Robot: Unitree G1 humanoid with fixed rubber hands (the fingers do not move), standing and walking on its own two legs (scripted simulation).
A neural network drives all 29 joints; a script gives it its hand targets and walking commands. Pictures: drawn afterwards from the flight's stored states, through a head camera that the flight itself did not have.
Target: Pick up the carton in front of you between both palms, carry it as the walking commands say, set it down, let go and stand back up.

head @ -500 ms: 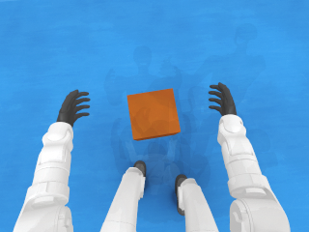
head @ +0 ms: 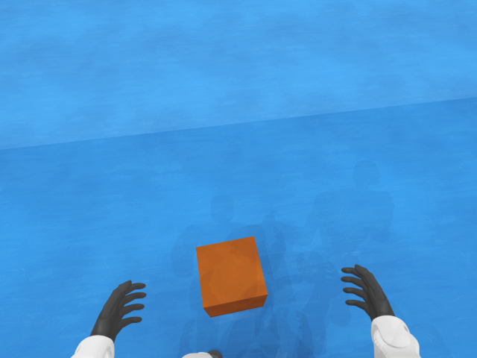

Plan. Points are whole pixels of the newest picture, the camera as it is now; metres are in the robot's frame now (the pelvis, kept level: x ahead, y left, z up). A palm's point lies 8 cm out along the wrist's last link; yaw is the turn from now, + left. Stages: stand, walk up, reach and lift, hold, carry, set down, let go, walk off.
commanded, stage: let go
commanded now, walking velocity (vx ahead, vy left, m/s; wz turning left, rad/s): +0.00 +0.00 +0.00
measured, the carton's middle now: (231, 278) +0.38 +0.06 -0.65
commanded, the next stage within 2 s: stand in 0.52 s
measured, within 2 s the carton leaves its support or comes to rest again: neither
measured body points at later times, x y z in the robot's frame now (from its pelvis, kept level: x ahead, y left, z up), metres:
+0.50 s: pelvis +0.00 -0.01 +0.00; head +0.01 -0.01 +0.45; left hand +0.18 +0.23 -0.07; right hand +0.17 -0.24 -0.08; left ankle +0.01 +0.12 -0.74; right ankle -0.05 -0.12 -0.74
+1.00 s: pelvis -0.01 +0.02 +0.00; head -0.01 +0.04 +0.45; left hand +0.11 +0.30 -0.12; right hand +0.11 -0.26 -0.10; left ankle +0.01 +0.12 -0.74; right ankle -0.05 -0.12 -0.74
